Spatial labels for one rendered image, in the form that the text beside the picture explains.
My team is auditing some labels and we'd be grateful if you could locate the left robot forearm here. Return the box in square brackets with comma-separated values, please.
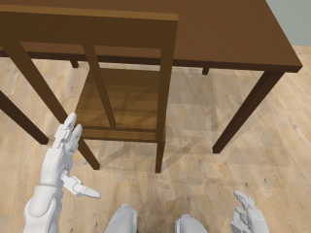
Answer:
[22, 184, 64, 233]

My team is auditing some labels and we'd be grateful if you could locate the chair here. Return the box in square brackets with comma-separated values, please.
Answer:
[0, 4, 179, 174]

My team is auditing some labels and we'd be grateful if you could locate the table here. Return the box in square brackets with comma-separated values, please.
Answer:
[0, 0, 303, 154]

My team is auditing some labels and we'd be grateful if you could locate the robot left thigh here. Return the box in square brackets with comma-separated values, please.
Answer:
[104, 207, 137, 233]

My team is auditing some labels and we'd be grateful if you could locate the right robot hand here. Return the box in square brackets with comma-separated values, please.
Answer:
[230, 190, 270, 233]

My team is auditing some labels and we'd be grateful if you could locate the robot thigh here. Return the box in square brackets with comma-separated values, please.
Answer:
[174, 216, 208, 233]
[104, 207, 137, 233]

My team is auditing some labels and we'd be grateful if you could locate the robot right thigh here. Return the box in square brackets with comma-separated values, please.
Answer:
[174, 216, 208, 233]

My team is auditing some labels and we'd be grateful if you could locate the left robot hand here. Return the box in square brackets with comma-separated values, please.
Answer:
[40, 112, 101, 199]

